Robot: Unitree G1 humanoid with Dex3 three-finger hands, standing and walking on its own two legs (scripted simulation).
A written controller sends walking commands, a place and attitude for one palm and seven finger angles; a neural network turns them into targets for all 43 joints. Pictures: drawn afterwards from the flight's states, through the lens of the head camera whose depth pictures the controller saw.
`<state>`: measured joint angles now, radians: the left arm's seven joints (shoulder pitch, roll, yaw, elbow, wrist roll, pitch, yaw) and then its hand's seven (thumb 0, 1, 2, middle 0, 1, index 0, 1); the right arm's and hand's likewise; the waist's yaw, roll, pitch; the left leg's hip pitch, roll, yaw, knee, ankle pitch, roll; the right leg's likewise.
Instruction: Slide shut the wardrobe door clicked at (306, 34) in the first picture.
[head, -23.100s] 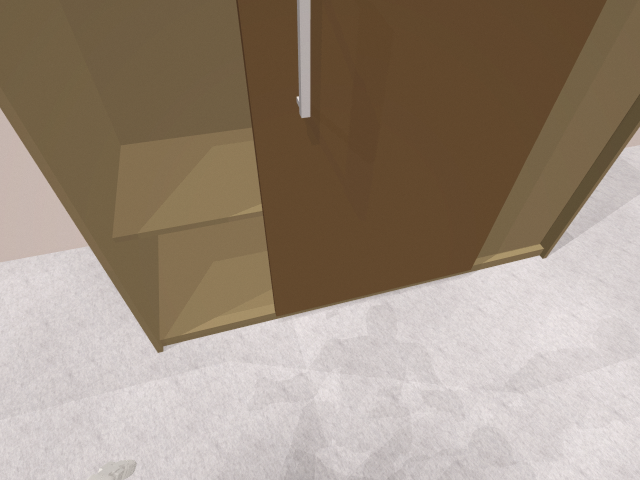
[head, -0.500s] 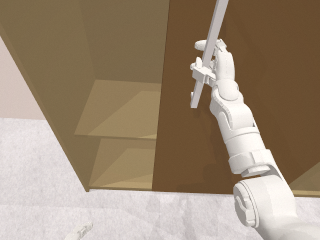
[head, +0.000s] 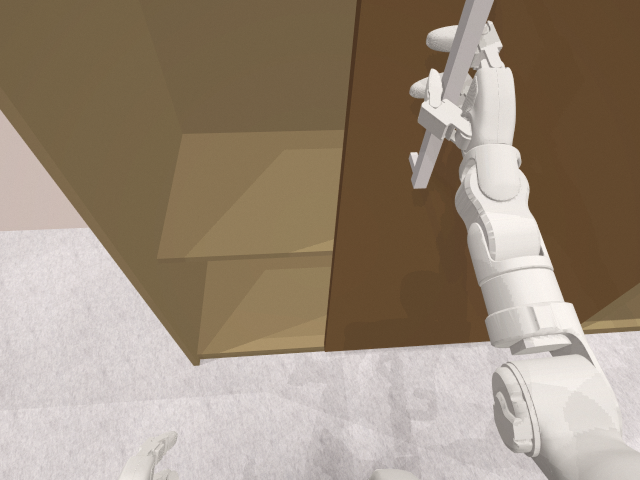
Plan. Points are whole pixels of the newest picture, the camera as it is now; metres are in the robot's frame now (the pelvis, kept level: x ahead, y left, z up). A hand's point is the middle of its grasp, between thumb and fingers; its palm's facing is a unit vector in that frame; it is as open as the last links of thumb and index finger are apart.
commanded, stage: step sideways, sliding the door along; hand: right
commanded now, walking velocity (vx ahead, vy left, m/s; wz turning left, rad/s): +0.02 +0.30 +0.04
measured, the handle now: (447, 74) +0.49 -0.13 +0.23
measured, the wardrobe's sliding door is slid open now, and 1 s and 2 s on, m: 0.39 0.28 0.13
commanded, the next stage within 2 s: none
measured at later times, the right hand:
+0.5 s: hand (401, 104) +0.46 -0.08 +0.22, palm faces +0.33 +0.94 -0.07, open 6.2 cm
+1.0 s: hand (315, 110) +0.44 +0.01 +0.22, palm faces +0.15 +0.99 +0.01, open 6.5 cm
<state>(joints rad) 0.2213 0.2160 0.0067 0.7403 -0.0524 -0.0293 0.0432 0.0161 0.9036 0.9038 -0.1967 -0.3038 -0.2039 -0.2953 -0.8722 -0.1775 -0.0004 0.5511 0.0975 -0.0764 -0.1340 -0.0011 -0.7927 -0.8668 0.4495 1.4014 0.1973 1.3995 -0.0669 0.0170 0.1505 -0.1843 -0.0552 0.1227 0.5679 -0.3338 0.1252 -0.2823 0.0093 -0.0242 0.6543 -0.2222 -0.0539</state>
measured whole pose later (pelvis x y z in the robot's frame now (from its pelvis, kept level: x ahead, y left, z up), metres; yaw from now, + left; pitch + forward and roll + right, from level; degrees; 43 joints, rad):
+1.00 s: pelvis +0.13 +0.13 +0.00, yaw -5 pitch -1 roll +1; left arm 0.07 0.20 0.05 0.57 -0.04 -0.09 -0.08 0.02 0.91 0.90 -0.19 -0.30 -0.20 -0.29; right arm -0.25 -0.02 0.14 -0.38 -0.01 -0.02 -0.14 0.01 -0.79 -0.82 0.46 1.41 0.15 1.21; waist -0.13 -0.04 0.20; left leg -0.39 0.02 0.00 0.89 -0.39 0.00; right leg -0.19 -0.07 -0.07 0.55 -0.34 0.02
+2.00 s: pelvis +0.01 +0.26 +0.01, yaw +1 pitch -5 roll +3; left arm 0.16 0.18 0.03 0.70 -0.04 -0.01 -0.03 0.02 0.90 0.90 -0.19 -0.30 -0.20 -0.30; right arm -0.68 -0.17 0.00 0.28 0.07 -0.05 -0.13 0.01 -0.83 -0.86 0.41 1.40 0.17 1.35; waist -0.05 -0.01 0.17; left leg -0.35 -0.01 0.01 0.74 -0.38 0.02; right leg -0.21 -0.13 0.00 0.50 -0.21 0.05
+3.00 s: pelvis +0.10 +0.44 +0.00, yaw -6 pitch -1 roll -1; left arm 0.04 0.19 0.02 0.61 -0.04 -0.08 -0.06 0.02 0.90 0.90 -0.20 -0.30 -0.20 -0.30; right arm -0.33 -0.07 0.05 -0.17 0.02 -0.01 -0.18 0.00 -0.81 -0.85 0.45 1.40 0.10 1.23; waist -0.12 -0.04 0.13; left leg -0.27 -0.01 0.04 0.58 -0.27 0.03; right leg -0.20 -0.07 -0.05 0.56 -0.28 0.03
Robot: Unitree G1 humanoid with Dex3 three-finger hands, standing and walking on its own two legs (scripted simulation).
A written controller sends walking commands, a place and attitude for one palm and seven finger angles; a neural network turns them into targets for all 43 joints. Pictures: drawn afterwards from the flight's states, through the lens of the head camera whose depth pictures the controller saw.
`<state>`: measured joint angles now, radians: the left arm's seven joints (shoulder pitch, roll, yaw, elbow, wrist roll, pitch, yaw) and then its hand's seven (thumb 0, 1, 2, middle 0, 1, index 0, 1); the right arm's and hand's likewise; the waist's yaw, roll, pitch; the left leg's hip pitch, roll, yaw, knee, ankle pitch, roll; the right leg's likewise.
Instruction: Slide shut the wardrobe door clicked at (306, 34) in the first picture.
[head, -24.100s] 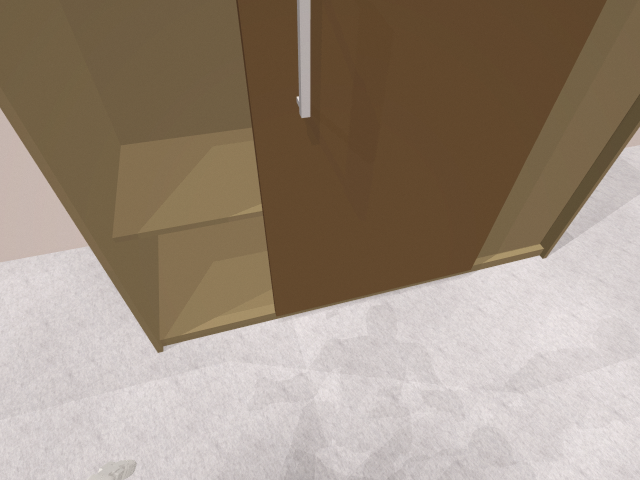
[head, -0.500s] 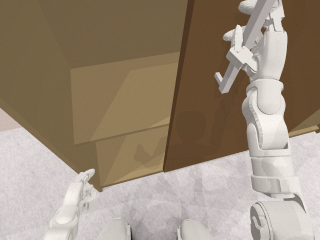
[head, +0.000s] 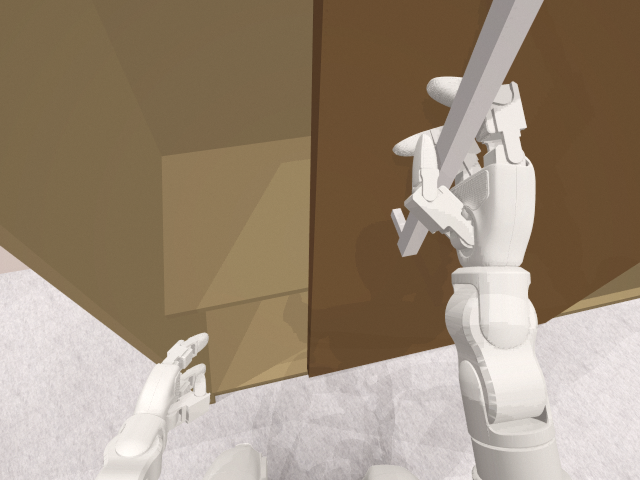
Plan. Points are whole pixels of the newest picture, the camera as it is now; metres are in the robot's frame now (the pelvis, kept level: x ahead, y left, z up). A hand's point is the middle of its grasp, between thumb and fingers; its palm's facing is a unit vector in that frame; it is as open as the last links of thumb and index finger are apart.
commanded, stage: step sideways, sliding the door along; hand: right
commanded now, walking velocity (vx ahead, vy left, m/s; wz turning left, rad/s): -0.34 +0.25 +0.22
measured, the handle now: (440, 138) +0.36 -0.12 +0.23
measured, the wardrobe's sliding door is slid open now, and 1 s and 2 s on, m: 0.28 0.13 0.00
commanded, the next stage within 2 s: none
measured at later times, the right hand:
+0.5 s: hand (315, 224) +0.30 -0.01 +0.21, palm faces -0.22 +0.96 -0.15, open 7.3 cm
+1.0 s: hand (235, 225) +0.29 +0.05 +0.22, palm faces -0.05 +1.00 -0.03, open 6.1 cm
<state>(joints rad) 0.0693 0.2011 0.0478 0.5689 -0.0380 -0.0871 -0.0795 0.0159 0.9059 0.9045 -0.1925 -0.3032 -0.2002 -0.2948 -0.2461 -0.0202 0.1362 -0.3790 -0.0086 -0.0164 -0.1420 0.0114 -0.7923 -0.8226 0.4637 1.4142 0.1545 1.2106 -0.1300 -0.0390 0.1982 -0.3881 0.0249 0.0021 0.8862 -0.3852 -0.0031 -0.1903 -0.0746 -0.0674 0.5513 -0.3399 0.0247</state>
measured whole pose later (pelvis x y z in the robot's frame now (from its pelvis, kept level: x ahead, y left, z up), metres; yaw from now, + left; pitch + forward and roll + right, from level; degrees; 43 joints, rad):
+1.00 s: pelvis -0.13 +0.12 +0.01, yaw +7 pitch -5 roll +3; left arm 0.16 0.18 0.03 0.70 -0.04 -0.01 -0.03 0.02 0.90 0.90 -0.19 -0.30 -0.20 -0.30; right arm -0.68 -0.17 0.00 0.28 0.07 -0.05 -0.13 0.01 -0.83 -0.86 0.41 1.40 0.17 1.35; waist -0.05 -0.01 0.17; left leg -0.35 -0.01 0.01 0.74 -0.38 0.02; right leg -0.21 -0.13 0.00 0.50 -0.21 0.05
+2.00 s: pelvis -0.06 +0.31 +0.00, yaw -1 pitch -1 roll -1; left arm 0.04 0.19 0.02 0.61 -0.04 -0.08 -0.06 0.02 0.90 0.90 -0.20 -0.30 -0.20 -0.30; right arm -0.33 -0.07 0.05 -0.17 0.02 -0.01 -0.18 0.00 -0.81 -0.85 0.45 1.40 0.10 1.23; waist -0.12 -0.04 0.13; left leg -0.27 -0.01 0.04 0.58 -0.27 0.03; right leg -0.20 -0.07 -0.05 0.56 -0.28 0.03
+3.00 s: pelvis -0.07 +0.25 +0.00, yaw +8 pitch -2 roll +0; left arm 0.25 0.19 -0.03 0.69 -0.02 -0.02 0.05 0.02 0.90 0.90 -0.20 -0.30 -0.20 -0.30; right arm -0.24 -0.18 -0.03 -0.01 0.06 -0.09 -0.15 0.01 -0.77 -0.82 0.45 1.40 0.18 1.33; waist 0.01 0.00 -0.03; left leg -0.26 0.01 -0.12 0.45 -0.16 -0.05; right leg -0.17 -0.02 -0.15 0.47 -0.27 -0.03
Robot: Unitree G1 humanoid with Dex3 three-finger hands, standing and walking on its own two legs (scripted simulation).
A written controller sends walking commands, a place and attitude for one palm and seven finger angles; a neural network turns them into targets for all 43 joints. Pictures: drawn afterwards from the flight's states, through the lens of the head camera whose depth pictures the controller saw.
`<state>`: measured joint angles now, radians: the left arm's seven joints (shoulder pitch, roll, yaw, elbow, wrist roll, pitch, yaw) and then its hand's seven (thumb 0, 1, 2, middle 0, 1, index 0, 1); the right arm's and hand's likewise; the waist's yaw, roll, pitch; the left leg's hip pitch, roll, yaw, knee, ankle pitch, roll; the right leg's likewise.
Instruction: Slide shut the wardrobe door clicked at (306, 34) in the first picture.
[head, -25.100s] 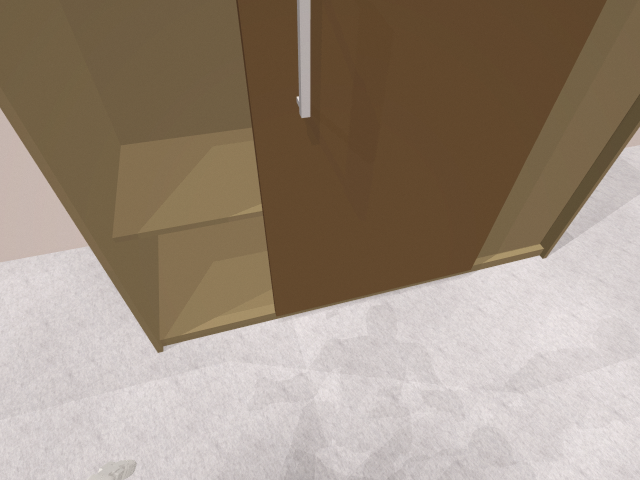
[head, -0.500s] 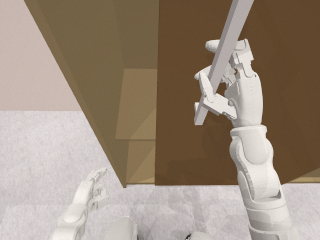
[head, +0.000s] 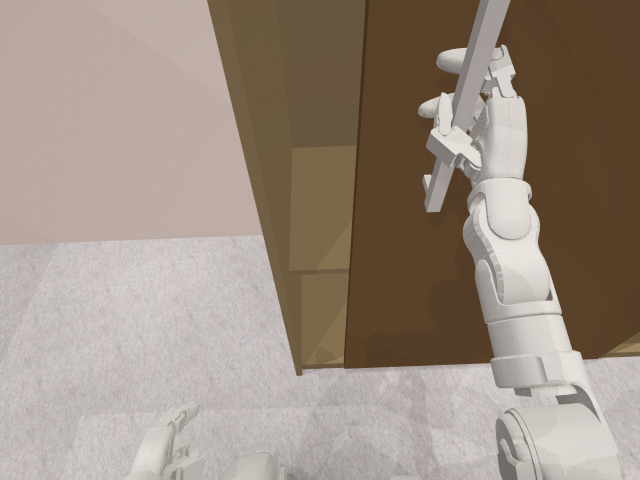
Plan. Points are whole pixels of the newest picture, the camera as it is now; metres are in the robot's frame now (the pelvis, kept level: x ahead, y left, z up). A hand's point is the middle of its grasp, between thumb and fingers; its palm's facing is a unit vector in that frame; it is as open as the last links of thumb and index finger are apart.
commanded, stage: step sideways, sliding the door along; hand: right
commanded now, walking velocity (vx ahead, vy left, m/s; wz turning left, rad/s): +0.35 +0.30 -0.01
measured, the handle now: (457, 99) +0.46 -0.15 +0.22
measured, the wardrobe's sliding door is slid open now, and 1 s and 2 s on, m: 0.13 0.00 0.00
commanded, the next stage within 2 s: stop walking and hold the door there in 1.18 s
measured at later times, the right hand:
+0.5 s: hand (387, 132) +0.42 -0.07 +0.21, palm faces +0.29 +0.95 -0.06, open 6.3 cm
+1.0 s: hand (303, 137) +0.42 +0.02 +0.21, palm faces +0.29 +0.96 -0.05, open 6.6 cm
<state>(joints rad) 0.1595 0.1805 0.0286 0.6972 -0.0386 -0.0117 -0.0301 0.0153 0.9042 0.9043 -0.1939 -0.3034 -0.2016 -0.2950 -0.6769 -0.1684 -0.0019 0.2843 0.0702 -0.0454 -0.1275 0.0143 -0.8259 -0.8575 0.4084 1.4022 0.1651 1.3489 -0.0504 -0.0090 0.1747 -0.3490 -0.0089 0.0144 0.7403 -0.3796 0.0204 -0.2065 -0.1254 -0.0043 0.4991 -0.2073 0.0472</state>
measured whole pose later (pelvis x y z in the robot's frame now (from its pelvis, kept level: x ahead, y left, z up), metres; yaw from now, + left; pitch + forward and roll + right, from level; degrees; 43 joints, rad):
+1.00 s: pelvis +0.09 +0.18 +0.00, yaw -8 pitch -1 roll -1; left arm 0.04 0.19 0.02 0.61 -0.04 -0.08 -0.06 0.02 0.90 0.90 -0.20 -0.30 -0.20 -0.30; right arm -0.33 -0.07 0.05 -0.17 0.02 -0.01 -0.18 0.00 -0.81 -0.85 0.45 1.40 0.10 1.23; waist -0.12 -0.04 0.13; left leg -0.27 -0.01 0.04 0.58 -0.27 0.03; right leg -0.20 -0.07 -0.05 0.56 -0.28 0.03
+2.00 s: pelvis +0.08 +0.13 +0.00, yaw +1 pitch -2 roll +0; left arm 0.25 0.19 -0.03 0.69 -0.02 -0.02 0.05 0.02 0.90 0.90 -0.20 -0.30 -0.20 -0.30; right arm -0.24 -0.18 -0.03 -0.01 0.06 -0.09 -0.15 0.01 -0.77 -0.82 0.45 1.40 0.18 1.33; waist 0.01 0.00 -0.03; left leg -0.26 0.01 -0.12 0.45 -0.16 -0.05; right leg -0.17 -0.02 -0.15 0.47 -0.27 -0.03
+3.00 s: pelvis +0.09 +0.13 +0.00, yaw -1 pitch -2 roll +0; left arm 0.17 0.19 0.01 0.66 0.00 -0.02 0.04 0.02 0.90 0.90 -0.20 -0.30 -0.20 -0.30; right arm -0.22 -0.21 0.00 -0.07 0.01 -0.14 -0.08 -0.04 -0.73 -0.84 0.52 1.41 0.14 1.31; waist -0.03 0.00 0.02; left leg -0.23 0.01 -0.08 0.44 -0.18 -0.03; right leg -0.15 -0.02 -0.12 0.44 -0.27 -0.02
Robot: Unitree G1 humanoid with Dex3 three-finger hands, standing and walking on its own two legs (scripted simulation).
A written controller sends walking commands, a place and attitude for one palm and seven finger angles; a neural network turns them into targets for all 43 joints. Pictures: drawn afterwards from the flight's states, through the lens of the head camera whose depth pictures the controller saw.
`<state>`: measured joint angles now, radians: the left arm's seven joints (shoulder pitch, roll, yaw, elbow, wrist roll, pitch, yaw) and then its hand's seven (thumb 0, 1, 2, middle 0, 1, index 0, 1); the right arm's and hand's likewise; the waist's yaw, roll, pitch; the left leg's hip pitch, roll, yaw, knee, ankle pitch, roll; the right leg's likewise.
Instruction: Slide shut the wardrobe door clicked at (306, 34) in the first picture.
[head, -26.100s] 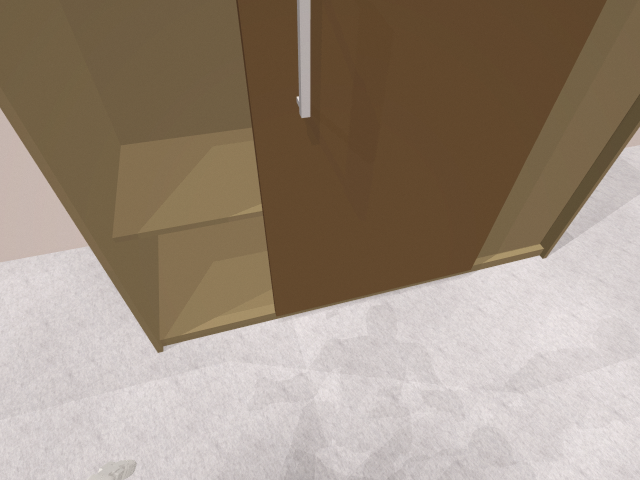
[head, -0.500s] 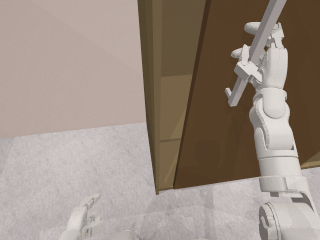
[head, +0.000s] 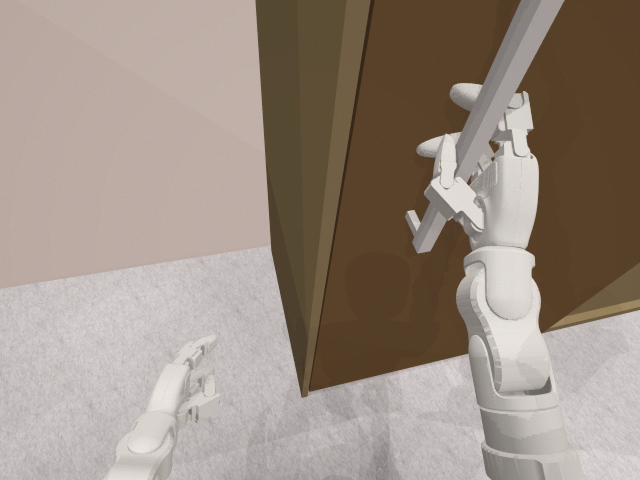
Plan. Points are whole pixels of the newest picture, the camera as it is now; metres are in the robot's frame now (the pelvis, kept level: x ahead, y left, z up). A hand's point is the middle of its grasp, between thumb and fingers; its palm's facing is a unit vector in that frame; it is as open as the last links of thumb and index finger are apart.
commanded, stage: step sideways, sliding the door along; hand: right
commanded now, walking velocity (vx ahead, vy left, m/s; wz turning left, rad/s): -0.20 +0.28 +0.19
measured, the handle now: (457, 141) +0.39 -0.14 +0.23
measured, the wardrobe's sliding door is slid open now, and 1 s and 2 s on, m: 0.00 0.00 0.00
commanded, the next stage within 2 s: stop walking and hold the door there in 0.18 s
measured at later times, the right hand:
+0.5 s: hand (439, 182) +0.35 -0.12 +0.21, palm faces +0.19 +0.98 -0.12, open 6.7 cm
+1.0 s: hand (447, 184) +0.34 -0.12 +0.22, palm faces -0.03 +1.00 -0.06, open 6.3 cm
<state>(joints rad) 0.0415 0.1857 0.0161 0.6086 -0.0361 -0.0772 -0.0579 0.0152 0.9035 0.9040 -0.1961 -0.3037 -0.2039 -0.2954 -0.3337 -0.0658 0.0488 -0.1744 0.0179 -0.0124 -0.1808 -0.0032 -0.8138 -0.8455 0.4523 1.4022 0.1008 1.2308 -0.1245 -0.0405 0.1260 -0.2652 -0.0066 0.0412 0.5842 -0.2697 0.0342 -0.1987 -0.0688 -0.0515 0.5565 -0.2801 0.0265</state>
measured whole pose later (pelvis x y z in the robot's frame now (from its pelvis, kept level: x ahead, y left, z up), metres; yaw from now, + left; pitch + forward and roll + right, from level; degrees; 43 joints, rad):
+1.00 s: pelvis -0.01 -0.05 +0.00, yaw +9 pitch -2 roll +0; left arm 0.25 0.19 -0.03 0.69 -0.02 -0.02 0.05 0.02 0.90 0.90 -0.20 -0.30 -0.20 -0.30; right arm -0.24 -0.18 -0.03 -0.01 0.06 -0.09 -0.15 0.01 -0.77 -0.82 0.45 1.40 0.18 1.33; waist 0.01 0.00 -0.03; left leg -0.26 0.01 -0.12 0.45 -0.16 -0.05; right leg -0.17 -0.02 -0.15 0.47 -0.27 -0.03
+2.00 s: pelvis +0.01 -0.04 +0.00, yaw +7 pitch -2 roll +0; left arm 0.17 0.19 0.01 0.66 0.00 -0.02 0.04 0.02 0.90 0.90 -0.20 -0.30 -0.20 -0.30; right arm -0.22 -0.21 0.00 -0.07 0.01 -0.14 -0.08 -0.04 -0.73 -0.84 0.52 1.41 0.14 1.31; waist -0.03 0.00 0.02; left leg -0.23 0.01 -0.08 0.44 -0.18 -0.03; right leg -0.15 -0.02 -0.12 0.44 -0.27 -0.02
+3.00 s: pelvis +0.01 -0.04 +0.00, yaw +5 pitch +0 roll +0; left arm 0.19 0.15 -0.07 0.63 -0.03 -0.15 0.04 0.01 0.90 0.90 -0.20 -0.30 -0.21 -0.30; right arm -0.23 -0.24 -0.14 0.01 0.18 -0.17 0.03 -0.01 0.56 -0.20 0.46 1.20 0.26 1.12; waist -0.04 0.00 -0.03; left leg -0.30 0.03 -0.02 0.56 -0.25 -0.03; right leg -0.23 0.01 -0.05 0.56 -0.32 -0.02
